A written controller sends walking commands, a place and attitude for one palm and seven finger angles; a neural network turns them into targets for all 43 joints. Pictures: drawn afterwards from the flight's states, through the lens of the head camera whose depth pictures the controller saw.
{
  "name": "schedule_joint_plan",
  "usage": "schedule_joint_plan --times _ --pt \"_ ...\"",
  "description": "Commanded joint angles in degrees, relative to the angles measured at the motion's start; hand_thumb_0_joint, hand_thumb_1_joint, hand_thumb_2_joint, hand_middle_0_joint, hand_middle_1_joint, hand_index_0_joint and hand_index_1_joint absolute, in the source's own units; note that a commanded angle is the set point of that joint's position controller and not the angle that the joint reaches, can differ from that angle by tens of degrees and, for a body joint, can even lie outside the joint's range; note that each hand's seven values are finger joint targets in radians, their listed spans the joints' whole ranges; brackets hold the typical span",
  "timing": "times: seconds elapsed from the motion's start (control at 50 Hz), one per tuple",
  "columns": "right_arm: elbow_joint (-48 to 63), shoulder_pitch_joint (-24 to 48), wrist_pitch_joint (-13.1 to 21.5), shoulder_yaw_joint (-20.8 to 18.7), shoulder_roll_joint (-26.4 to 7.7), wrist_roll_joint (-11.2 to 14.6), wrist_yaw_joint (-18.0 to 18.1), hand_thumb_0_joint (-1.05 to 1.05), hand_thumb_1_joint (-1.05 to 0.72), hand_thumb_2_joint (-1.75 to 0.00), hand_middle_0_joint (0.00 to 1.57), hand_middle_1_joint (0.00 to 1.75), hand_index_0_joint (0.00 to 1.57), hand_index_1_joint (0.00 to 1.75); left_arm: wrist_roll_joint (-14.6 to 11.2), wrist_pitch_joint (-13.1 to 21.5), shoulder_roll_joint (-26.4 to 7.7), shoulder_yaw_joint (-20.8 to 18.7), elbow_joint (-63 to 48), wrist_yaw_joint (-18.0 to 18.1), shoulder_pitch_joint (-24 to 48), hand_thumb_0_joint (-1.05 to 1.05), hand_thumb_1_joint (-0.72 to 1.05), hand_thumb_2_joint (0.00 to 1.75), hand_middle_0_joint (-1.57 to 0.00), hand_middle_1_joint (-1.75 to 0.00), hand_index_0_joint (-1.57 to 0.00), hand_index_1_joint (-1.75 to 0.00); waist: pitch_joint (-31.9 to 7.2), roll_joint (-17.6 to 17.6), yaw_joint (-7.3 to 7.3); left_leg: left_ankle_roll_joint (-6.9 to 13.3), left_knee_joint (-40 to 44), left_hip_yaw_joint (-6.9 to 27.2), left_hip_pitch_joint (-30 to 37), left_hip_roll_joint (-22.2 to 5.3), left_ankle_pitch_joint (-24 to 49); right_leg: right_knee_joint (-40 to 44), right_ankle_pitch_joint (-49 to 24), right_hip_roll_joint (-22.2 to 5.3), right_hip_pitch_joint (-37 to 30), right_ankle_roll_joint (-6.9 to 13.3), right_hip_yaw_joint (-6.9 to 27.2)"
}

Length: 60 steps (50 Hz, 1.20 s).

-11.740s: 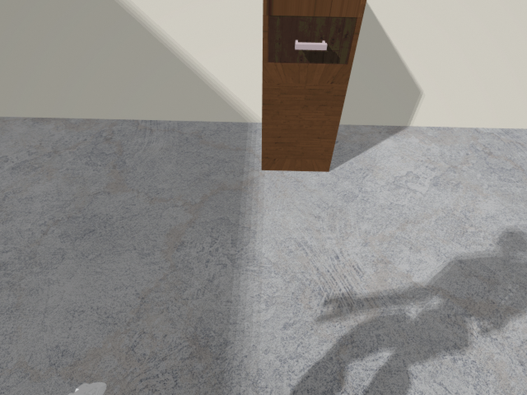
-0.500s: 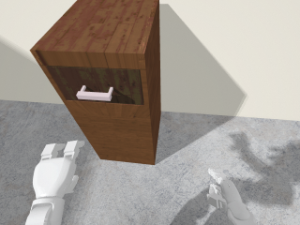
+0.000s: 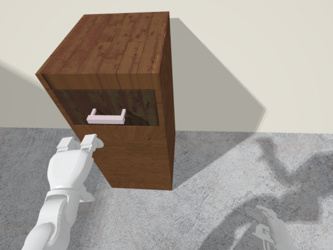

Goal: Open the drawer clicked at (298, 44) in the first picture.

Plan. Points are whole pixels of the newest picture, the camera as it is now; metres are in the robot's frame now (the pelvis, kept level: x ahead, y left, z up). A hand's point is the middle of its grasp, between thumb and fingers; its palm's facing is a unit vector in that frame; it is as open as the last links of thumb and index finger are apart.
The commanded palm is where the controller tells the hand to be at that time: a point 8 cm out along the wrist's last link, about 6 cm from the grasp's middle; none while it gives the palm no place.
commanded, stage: raise the hand with hooked fingers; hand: left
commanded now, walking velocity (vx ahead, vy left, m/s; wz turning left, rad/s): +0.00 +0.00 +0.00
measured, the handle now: (107, 115) +0.53 +0.28 -0.03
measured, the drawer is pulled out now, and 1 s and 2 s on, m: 0.00 0.00 0.00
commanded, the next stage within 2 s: move the hooked fingers above the handle in 0.70 s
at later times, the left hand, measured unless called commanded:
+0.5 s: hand (72, 151) +0.30 +0.26 +0.09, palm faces +0.03 -0.08 -1.00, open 13.8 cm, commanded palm +0.27 +0.26 +0.14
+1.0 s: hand (74, 152) +0.30 +0.26 +0.08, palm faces +0.00 -0.05 -1.00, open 13.8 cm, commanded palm +0.29 +0.27 +0.13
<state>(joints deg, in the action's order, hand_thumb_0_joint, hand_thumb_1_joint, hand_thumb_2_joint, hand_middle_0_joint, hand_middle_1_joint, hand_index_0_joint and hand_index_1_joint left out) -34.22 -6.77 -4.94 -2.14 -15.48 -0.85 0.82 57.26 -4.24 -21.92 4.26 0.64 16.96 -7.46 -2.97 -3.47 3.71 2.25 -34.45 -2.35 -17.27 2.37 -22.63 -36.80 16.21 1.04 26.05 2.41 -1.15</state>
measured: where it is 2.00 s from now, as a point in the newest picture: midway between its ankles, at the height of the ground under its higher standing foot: outside the picture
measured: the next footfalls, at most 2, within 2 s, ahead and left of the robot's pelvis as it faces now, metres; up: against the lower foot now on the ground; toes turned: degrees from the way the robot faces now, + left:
none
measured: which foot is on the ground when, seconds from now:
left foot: down 0.00-1.00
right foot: down 0.00-1.00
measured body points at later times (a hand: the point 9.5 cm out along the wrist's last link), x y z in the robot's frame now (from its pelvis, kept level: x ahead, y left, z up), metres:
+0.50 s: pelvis -0.01 +0.02 +0.01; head +0.02 -0.01 +0.46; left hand +0.29 +0.26 +0.14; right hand +0.18 -0.20 -0.10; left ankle -0.06 +0.09 -0.72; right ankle +0.03 -0.09 -0.72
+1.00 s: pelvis -0.01 +0.00 +0.01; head +0.02 -0.03 +0.46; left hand +0.30 +0.26 +0.13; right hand +0.19 -0.21 -0.10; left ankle -0.06 +0.09 -0.72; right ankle +0.03 -0.09 -0.72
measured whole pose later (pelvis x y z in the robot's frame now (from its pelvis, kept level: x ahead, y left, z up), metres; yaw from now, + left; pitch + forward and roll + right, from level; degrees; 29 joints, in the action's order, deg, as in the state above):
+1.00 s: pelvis -0.01 +0.00 +0.01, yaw +1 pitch +4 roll +0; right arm -35.2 -7.4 -5.5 0.3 -14.1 0.7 1.9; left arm 55.2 0.6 -27.1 3.4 13.7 6.5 10.0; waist -1.2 -3.5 4.6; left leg 2.3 -28.1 -0.7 -13.8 2.7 -18.3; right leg -29.2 11.9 0.6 21.4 2.2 -2.5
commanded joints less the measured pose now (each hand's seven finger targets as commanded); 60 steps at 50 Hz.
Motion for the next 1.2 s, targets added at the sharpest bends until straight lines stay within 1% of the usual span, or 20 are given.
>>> schedule_joint_plan --times 0.0,0.08,0.14,0.26,0.32,0.36,0.38,0.46,0.54,0.62,0.7,0.74,0.78,0.84,0.88,0.94,1.0,1.08,1.14,1.18 --pt "9.35 7.21 2.07 -0.1 -4.09 0.45 0.68 0.0 -0.9 -0.9 0.2 0.3 0.2 0.3 0.51 -1.75 -11.23 -6.3 -9.65 -1.36 13.94 0.0 -0.5 0.3 -0.3 -1.2 -0.3 -1.2 -10.94 3.37 1.66 -0.54 7.31 2.68 -1.3 -0.29 20.9 5.55 -14.76 -0.8 -17.82 0.7 3.51" --pt "9.03 7.08 1.51 0.48 -3.88 0.68 0.87 0.0 -0.9 -0.9 0.2 0.3 0.2 0.3 0.17 -2.22 -11.4 -5.4 -7.92 -4.52 19.99 0.0 -0.5 0.3 -0.3 -1.2 -0.3 -1.2 -9.4 2.92 1.14 -0.67 8.71 2.42 -0.05 -0.42 20.83 7.07 -14.66 -0.69 -18.56 0.74 2.96" --pt "8.9 6.99 1.32 0.92 -3.92 0.77 1.11 0.0 -0.9 -0.9 0.2 0.3 0.2 0.3 -0.04 -1.87 -11.89 -4.77 -6.92 -6.57 25.1 0.0 -0.5 0.3 -0.3 -1.2 -0.3 -1.2 -10.1 2.17 0.58 -0.87 9.24 2.71 1.05 -0.57 20.97 7.72 -14.19 -0.66 -18.86 0.75 2.28" --pt "8.16 5.57 1.56 1.1 -3.98 0.75 1.18 0.0 -0.9 -0.9 0.2 0.3 0.2 0.3 -0.9 0.63 -14.15 -5.46 -6.27 -9.01 32.26 0.0 -0.5 0.3 -0.3 -1.2 -0.3 -1.2 -12.02 1.64 0.66 -1.62 10.05 3.93 3.13 -0.77 24.81 8.32 -15.76 -0.66 -20.2 1.05 1.16" --pt "7.84 4.75 1.48 0.68 -4.22 0.92 0.9 0.0 -0.9 -0.9 0.2 0.3 0.2 0.3 -1.57 1.19 -13.62 -5.65 -3.64 -10.11 29.21 0.0 -0.5 0.3 -0.3 -1.2 -0.3 -1.2 -11.65 2.6 1.06 -1.98 10.19 3.73 3.13 -0.81 27.36 8.69 -17.55 -0.52 -20.4 1.05 0.97" --pt "8.25 4.51 1.33 0.56 -4.49 1.06 0.37 0.0 -0.9 -0.9 0.2 0.3 0.2 0.3 -2.24 1.75 -13.11 -5.44 -4.24 -10.86 27.5 0.0 -0.5 0.3 -0.3 -1.2 -0.3 -1.2 -12.02 1.05 1.36 -2.28 10.3 3.81 3.13 -0.98 28.65 8.55 -17.75 -0.63 -20.77 1.14 0.85" --pt "8.37 4.48 1.24 0.47 -4.64 1.08 0.27 0.0 -0.9 -0.9 0.2 0.3 0.2 0.3 -2.44 2.13 -13.53 -5.91 -4.67 -10.98 27.42 0.0 -0.5 0.3 -0.3 -1.2 -0.3 -1.2 -10.99 2.09 1.35 -2.54 10.66 4.12 2.75 -1.26 28.67 8.68 -17.23 -0.55 -20.23 1.15 0.53" --pt "8.69 3.86 1.32 0.02 -5.05 0.95 -0.17 0.0 -0.9 -0.9 0.2 0.3 0.2 0.3 -2.47 3.89 -14.42 -7.27 -7.33 -10.17 27.33 0.0 -0.5 0.3 -0.3 -1.2 -0.3 -1.2 -12.94 2.53 1.73 -2.67 10.51 4.71 3.14 -1.41 29.16 8.48 -16.5 -0.48 -20.23 1.15 0.68" --pt "8.3 3.52 1.7 -0.53 -5.26 0.8 -0.2 0.0 -0.9 -0.9 0.2 0.3 0.2 0.3 -1.92 5.31 -16.54 -9.6 -9.44 -7.63 28.48 0.0 -0.5 0.3 -0.3 -1.2 -0.3 -1.2 -15.12 0.48 2.01 -3.23 10.26 4.97 3.95 -1.29 30.36 8.18 -16.81 -0.42 -20.43 1.22 1.01" --pt "7.38 3.45 1.83 -0.74 -5.13 1.17 -0.21 0.0 -0.9 -0.9 0.2 0.3 0.2 0.3 -1.77 4.77 -15.53 -8.56 -8.19 -5.81 28.83 0.0 -0.5 0.3 -0.3 -1.2 -0.3 -1.2 -14.02 -0.07 1.61 -3.53 10.28 4.78 4.1 -1.23 30.03 8.35 -16.23 -0.41 -18.69 1.31 0.78" --pt "7.16 3.79 1.67 -0.54 -5.22 1.52 0.07 0.0 -0.9 -0.9 0.2 0.3 0.2 0.3 -2.02 2.87 -14.01 -6.6 -5.32 -6.19 28.05 0.0 -0.5 0.3 -0.3 -1.2 -0.3 -1.2 -12.1 1.38 1.23 -3.01 11.07 4.2 2.9 -1.01 26.33 9.03 -14.53 -0.47 -18.65 1.16 0.61" --pt "7.63 4.24 1.7 -0.54 -5.36 1.43 0.2 0.0 -0.9 -0.9 0.2 0.3 0.2 0.3 -2.22 2.66 -14.6 -6.99 -6.46 -6.69 28.34 0.0 -0.5 0.3 -0.3 -1.2 -0.3 -1.2 -13.91 1.8 1.29 -2.55 11.11 4.03 2.89 -0.81 25.35 9.11 -14.62 -0.48 -20.37 1.07 1.11" --pt "7.51 4.23 1.7 -0.4 -5.14 1.26 0.39 0.0 -0.9 -0.9 0.2 0.3 0.2 0.3 -2.26 2.8 -14.27 -6.52 -6.07 -7.35 27.75 0.0 -0.5 0.3 -0.3 -1.2 -0.3 -1.2 -13.06 2.77 1.28 -2.15 10.91 3.72 2.7 -0.67 25.65 9.18 -15.62 -0.63 -20.59 1.0 1.08" --pt "6.87 4.0 1.2 -0.08 -5.47 1.52 1.09 0.0 -0.9 -0.9 0.2 0.3 0.2 0.3 -2.13 2.76 -17.11 -9.08 -0.86 -7.93 30.07 0.0 -0.5 0.3 -0.3 -1.2 -0.3 -1.2 -10.73 5.55 0.65 -1.18 11.01 2.67 -0.64 -0.27 21.16 9.89 -14.15 -0.71 -20.55 0.59 1.71" --pt "6.82 3.85 1.38 0.09 -5.16 1.61 1.57 0.0 -0.9 -0.9 0.2 0.3 0.2 0.3 -2.03 3.66 -17.15 -8.5 1.28 -8.09 32.86 0.0 -0.5 0.3 -0.3 -1.2 -0.3 -1.2 -10.09 4.45 0.53 -0.84 10.76 2.34 -1.48 0.13 19.6 9.89 -13.31 -0.93 -20.07 0.53 1.93" --pt "6.67 3.05 1.6 -0.32 -5.28 1.41 2.18 0.0 -0.9 -0.9 0.2 0.3 0.2 0.3 -1.71 5.63 -20.03 -10.63 2.84 -7.92 36.9 0.0 -0.5 0.3 -0.3 -1.2 -0.3 -1.2 -13.53 3.59 0.37 -0.62 9.69 2.15 -1.43 0.53 19.44 9.54 -13.71 -1.0 -20.74 0.37 2.68" --pt "6.49 2.11 1.85 -0.52 -5.12 1.37 2.49 0.0 -0.9 -0.9 0.2 0.3 0.2 0.3 -1.88 7.49 -18.79 -9.22 5.69 -8.07 38.81 0.0 -0.5 0.3 -0.3 -1.2 -0.3 -1.2 -13.43 2.24 -0.17 -0.58 8.62 1.84 -1.93 0.69 20.14 8.84 -15.06 -1.17 -19.11 0.38 2.45" --pt "6.14 0.34 1.92 -1.13 -5.52 1.39 2.47 0.0 -0.9 -0.9 0.2 0.3 0.2 0.3 -1.93 9.36 -19.47 -9.38 9.32 -8.0 41.43 0.0 -0.5 0.3 -0.3 -1.2 -0.3 -1.2 -14.79 2.41 -0.73 -0.48 7.13 1.74 -3.39 0.77 20.32 7.75 -15.62 -1.13 -17.8 0.28 2.37" --pt "6.37 -0.76 1.71 -1.69 -5.8 1.19 2.28 0.0 -0.9 -0.9 0.2 0.3 0.2 0.3 -1.83 10.46 -19.54 -9.54 9.47 -7.39 42.28 0.0 -0.5 0.3 -0.3 -1.2 -0.3 -1.2 -18.43 1.98 -0.65 -0.55 5.95 2.04 -3.44 0.82 22.38 6.48 -17.57 -1.06 -18.22 0.34 2.43" --pt "5.99 -1.57 1.44 -1.88 -5.89 1.45 2.26 0.0 -0.9 -0.9 0.2 0.3 0.2 0.3 -1.78 10.46 -19.92 -10.15 13.01 -6.87 42.15 0.0 -0.5 0.3 -0.3 -1.2 -0.3 -1.2 -16.68 3.87 -0.89 -0.33 5.55 1.74 -5.24 0.73 21.54 6.3 -17.52 -1.1 -17.23 0.13 2.4"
